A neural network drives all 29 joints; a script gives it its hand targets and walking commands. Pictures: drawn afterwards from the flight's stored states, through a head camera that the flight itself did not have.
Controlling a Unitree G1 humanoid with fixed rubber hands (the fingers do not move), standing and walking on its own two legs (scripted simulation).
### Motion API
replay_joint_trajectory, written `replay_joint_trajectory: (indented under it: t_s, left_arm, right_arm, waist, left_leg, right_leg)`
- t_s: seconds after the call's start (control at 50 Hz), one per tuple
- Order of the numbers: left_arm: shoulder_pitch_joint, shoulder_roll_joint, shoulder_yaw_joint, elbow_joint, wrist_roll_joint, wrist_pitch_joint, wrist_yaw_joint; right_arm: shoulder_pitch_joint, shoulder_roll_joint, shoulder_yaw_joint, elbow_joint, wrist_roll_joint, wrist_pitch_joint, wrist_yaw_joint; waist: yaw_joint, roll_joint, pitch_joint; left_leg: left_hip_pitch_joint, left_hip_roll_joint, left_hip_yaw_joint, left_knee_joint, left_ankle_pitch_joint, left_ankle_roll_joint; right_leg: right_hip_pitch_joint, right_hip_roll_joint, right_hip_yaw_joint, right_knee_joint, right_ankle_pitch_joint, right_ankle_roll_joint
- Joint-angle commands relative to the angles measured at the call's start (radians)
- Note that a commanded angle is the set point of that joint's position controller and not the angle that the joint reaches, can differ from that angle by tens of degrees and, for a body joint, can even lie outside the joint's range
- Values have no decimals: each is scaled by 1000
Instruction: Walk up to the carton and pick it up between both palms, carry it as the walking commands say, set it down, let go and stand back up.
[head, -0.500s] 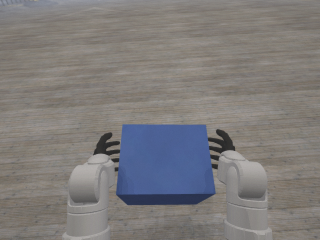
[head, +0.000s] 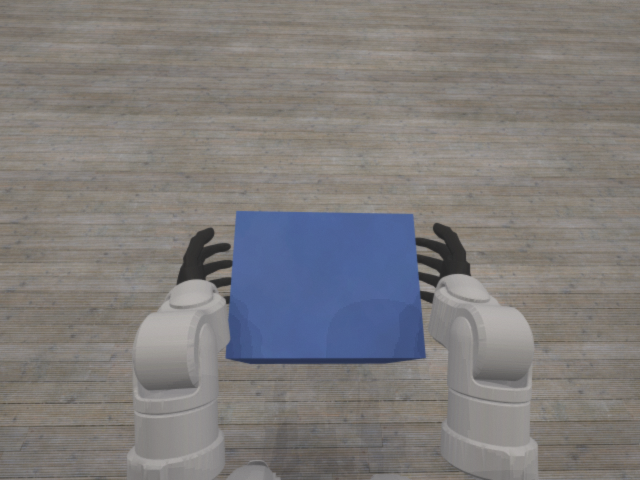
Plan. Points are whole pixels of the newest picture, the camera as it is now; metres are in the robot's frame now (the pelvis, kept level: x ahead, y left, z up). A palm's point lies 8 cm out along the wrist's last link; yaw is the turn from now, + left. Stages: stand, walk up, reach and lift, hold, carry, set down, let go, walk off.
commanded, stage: carry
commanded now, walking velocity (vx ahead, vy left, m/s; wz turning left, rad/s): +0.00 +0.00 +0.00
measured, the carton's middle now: (321, 298) +0.34 +0.00 +0.01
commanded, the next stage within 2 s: none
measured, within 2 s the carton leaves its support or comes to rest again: neither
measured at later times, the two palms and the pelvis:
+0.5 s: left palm (192, 366) +0.21 +0.12 +0.12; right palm (492, 365) +0.21 -0.16 +0.11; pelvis -0.08 -0.01 +0.00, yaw +0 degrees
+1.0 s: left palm (205, 348) +0.24 +0.12 +0.09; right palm (475, 347) +0.24 -0.16 +0.08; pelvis -0.06 -0.01 +0.00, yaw +0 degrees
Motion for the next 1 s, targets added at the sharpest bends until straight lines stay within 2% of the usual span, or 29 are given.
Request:
replay_joint_trajectory:
  t_s: [0.0,0.02,0.04,0.06,0.1,0.14,0.16,0.2,0.22,0.24,0.26,0.3,0.34,0.46,0.5,0.56,0.58,0.6,0.64,0.66,0.7,0.72,0.76,0.8,0.86,0.9,0.92,0.94,0.98]
  left_arm:
    - [-555,-1019,-595,-181,-452,-63,-264]
    - [-559,-1019,-600,-198,-454,-65,-265]
    - [-562,-1031,-595,-206,-446,-69,-266]
    - [-579,-1029,-589,-223,-444,-72,-270]
    - [-557,-1028,-557,-198,-433,-64,-273]
    - [-559,-1012,-555,-184,-429,-58,-277]
    - [-524,-984,-541,-140,-413,-54,-274]
    - [-536,-966,-554,-162,-424,-50,-273]
    - [-529,-948,-548,-138,-417,-44,-271]
    - [-526,-952,-545,-138,-414,-43,-274]
    - [-549,-951,-555,-147,-420,-42,-276]
    - [-561,-962,-563,-134,-422,-39,-279]
    - [-575,-958,-547,-106,-408,-40,-276]
    - [-568,-972,-542,-56,-400,-56,-286]
    - [-566,-970,-536,-43,-401,-61,-291]
    - [-574,-949,-514,9,-388,-74,-299]
    - [-570,-941,-490,41,-371,-85,-304]
    - [-582,-966,-522,-12,-393,-89,-301]
    - [-573,-919,-477,84,-355,-111,-308]
    - [-563,-931,-493,63,-364,-115,-307]
    - [-567,-913,-467,130,-339,-146,-315]
    - [-585,-916,-479,98,-346,-165,-315]
    - [-582,-948,-520,20,-382,-184,-311]
    - [-590,-918,-471,126,-347,-208,-317]
    - [-544,-900,-468,142,-338,-240,-315]
    - [-523,-868,-442,189,-316,-259,-317]
    - [-536,-901,-489,112,-348,-263,-315]
    - [-511,-877,-459,163,-323,-269,-316]
    - [-500,-895,-476,122,-338,-283,-316]
  right_arm:
    - [-423,1034,624,-160,401,-24,259]
    - [-427,1029,627,-176,406,-28,261]
    - [-522,1023,662,-269,438,-30,262]
    - [-543,1026,667,-276,445,-30,268]
    - [-545,1046,676,-247,445,-17,268]
    - [-522,1060,682,-209,437,-7,269]
    - [-486,1031,659,-160,419,4,266]
    - [-495,1014,648,-163,421,9,266]
    - [-488,984,633,-139,413,16,267]
    - [-504,991,637,-140,419,16,272]
    - [-494,990,630,-130,415,18,274]
    - [-499,984,623,-138,404,17,276]
    - [-492,981,603,-93,395,20,280]
    - [-542,974,601,-102,394,-8,289]
    - [-529,969,597,-86,387,-16,289]
    - [-533,960,585,-40,371,-26,290]
    - [-529,946,567,-13,353,-39,294]
    - [-541,968,595,-71,375,-43,291]
    - [-528,928,546,37,333,-65,297]
    - [-523,937,561,15,343,-70,298]
    - [-543,904,520,59,314,-106,303]
    - [-533,921,525,67,321,-122,311]
    - [-522,947,555,4,346,-139,308]
    - [-539,906,510,72,305,-168,308]
    - [-519,889,511,71,304,-206,305]
    - [-489,870,495,135,285,-220,308]
    - [-495,886,523,49,307,-229,305]
    - [-480,870,508,101,294,-234,309]
    - [-496,889,534,49,316,-245,310]
  waist:
    - [22,11,-628]
    - [24,-51,-598]
    - [28,-169,-568]
    - [26,-185,-553]
    - [19,-170,-502]
    - [8,-146,-487]
    - [10,-125,-482]
    - [19,-38,-520]
    - [24,-18,-495]
    - [25,-41,-475]
    - [25,-3,-468]
    - [24,-12,-439]
    - [26,39,-417]
    - [27,30,-428]
    - [26,7,-424]
    - [21,-77,-415]
    - [21,-78,-432]
    - [19,-64,-432]
    - [18,-56,-436]
    - [21,-47,-426]
    - [24,9,-460]
    - [26,34,-469]
    - [26,13,-493]
    - [23,-29,-511]
    - [25,-22,-548]
    - [26,-44,-541]
    - [25,-12,-574]
    - [26,-12,-561]
    - [26,-26,-587]
  left_leg:
    - [237,121,-146,-72,301,18]
    - [116,67,-89,-31,105,-8]
    - [65,34,-16,-1,-106,-23]
    - [91,35,16,40,-204,-20]
    - [175,37,18,69,-154,-8]
    - [260,38,-1,-38,11,7]
    - [287,51,-11,-118,108,13]
    - [306,143,-118,-186,207,32]
    - [271,163,-164,-234,77,45]
    - [229,158,-175,-270,-111,44]
    - [227,147,-171,-283,-184,42]
    - [202,135,-174,-308,-249,34]
    - [175,115,-166,-331,-294,32]
    - [190,87,-135,-320,-235,17]
    - [174,73,-115,-289,-223,17]
    - [182,57,-100,-232,-186,18]
    - [200,42,-75,-197,-146,21]
    - [228,42,-76,-192,-136,29]
    - [244,60,-95,-207,-118,34]
    - [231,69,-113,-231,-138,39]
    - [219,97,-145,-281,-175,44]
    - [220,98,-143,-279,-165,41]
    - [247,108,-139,-269,-87,41]
    - [254,91,-113,-238,-44,35]
    - [296,110,-111,-196,108,43]
    - [289,109,-95,-167,155,42]
    - [295,114,-92,-161,200,41]
    - [291,113,-90,-165,172,41]
    - [296,119,-95,-169,174,44]
  right_leg:
    - [359,-131,170,-286,497,-38]
    - [440,-193,204,-278,693,-67]
    - [383,-312,264,-287,749,-126]
    - [298,-363,288,-327,715,-165]
    - [165,-309,241,-371,516,-154]
    - [105,-212,174,-357,322,-98]
    - [110,-174,140,-332,318,-73]
    - [145,-115,98,-268,271,-43]
    - [152,-94,114,-285,146,-40]
    - [154,-91,129,-319,1,-48]
    - [135,-97,149,-333,-46,-56]
    - [108,-83,135,-326,-90,-53]
    - [94,-60,125,-321,-114,-60]
    - [120,-47,111,-320,-91,-59]
    - [126,-61,133,-348,-113,-73]
    - [100,-98,185,-407,-165,-79]
    - [97,-111,193,-416,-154,-85]
    - [72,-114,195,-417,-142,-84]
    - [67,-97,166,-393,-102,-71]
    - [79,-80,149,-375,-95,-67]
    - [128,-54,121,-325,-39,-61]
    - [142,-51,122,-313,-7,-65]
    - [163,-49,110,-299,66,-63]
    - [176,-68,130,-310,84,-72]
    - [193,-78,124,-278,220,-65]
    - [198,-90,126,-274,275,-63]
    - [214,-92,123,-253,303,-66]
    - [209,-93,128,-260,279,-67]
    - [227,-87,119,-249,276,-65]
